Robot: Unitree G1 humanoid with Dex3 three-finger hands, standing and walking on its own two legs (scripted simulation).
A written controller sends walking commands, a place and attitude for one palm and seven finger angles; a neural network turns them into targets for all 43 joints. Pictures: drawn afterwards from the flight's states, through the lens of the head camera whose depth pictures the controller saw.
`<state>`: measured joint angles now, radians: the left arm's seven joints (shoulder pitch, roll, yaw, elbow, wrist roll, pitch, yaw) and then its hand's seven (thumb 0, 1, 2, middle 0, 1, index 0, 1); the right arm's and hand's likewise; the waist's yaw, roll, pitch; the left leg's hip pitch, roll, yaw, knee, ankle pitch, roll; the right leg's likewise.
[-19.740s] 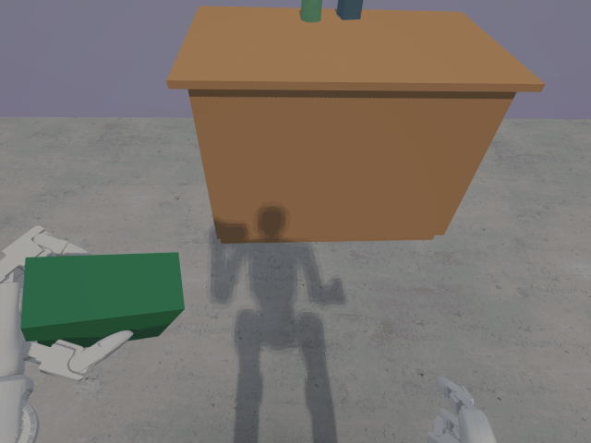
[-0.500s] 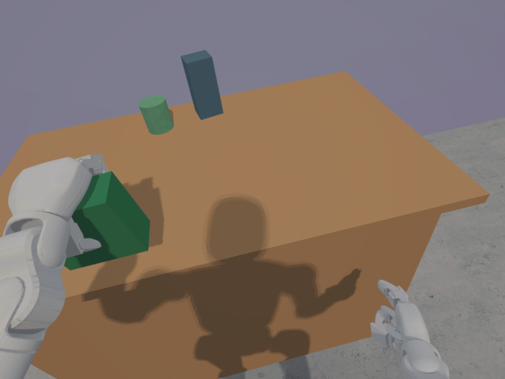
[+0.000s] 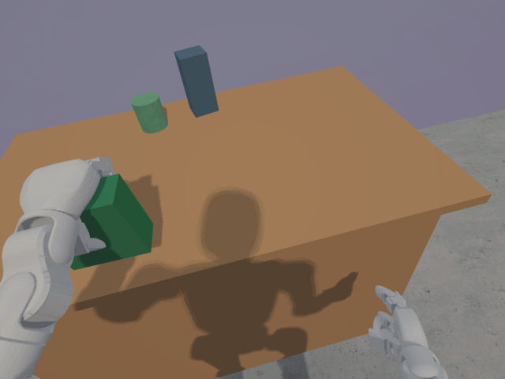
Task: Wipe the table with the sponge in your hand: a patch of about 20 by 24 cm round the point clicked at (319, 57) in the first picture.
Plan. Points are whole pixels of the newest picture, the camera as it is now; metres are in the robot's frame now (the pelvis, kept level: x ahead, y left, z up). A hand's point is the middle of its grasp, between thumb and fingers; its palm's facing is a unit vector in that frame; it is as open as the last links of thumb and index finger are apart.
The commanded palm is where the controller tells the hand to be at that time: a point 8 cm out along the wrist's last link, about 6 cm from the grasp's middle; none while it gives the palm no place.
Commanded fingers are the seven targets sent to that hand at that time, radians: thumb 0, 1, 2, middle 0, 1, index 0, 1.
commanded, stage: move the sponge above the wiping area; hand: left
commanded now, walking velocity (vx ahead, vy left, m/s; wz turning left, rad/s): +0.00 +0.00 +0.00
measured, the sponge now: (102, 232) +0.27 +0.29 +0.12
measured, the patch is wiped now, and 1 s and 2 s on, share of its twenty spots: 0.00 0.00 0.00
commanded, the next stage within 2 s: lower the sponge onto the table in 1.80 s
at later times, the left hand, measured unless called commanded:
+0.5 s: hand (82, 211) +0.27 +0.31 +0.17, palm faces +0.06 -0.02 -1.00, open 10.1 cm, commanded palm +0.24 +0.30 +0.23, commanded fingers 0.00 0.10 1.30 -1.20 -1.60 -1.20 -1.60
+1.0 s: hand (81, 216) +0.28 +0.32 +0.15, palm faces +0.03 -0.03 -1.00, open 10.1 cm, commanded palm +0.24 +0.31 +0.22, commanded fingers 0.00 0.10 1.30 -1.20 -1.60 -1.20 -1.60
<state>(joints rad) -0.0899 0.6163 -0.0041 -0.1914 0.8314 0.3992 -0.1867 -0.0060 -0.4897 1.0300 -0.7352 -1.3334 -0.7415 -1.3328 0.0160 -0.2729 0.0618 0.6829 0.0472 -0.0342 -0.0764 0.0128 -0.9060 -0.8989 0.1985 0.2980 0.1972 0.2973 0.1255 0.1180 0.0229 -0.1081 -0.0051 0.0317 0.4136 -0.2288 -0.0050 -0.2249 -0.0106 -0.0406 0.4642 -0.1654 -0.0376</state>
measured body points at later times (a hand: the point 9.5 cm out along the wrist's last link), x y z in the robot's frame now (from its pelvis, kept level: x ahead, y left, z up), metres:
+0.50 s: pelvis +0.01 +0.00 +0.00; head +0.01 -0.05 +0.45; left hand +0.27 +0.30 +0.22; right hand +0.27 -0.19 -0.08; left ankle +0.00 +0.13 -0.74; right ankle +0.06 -0.09 -0.74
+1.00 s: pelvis +0.01 +0.01 +0.00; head +0.01 -0.04 +0.45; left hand +0.27 +0.32 +0.20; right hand +0.26 -0.19 -0.08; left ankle +0.00 +0.13 -0.74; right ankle +0.06 -0.09 -0.74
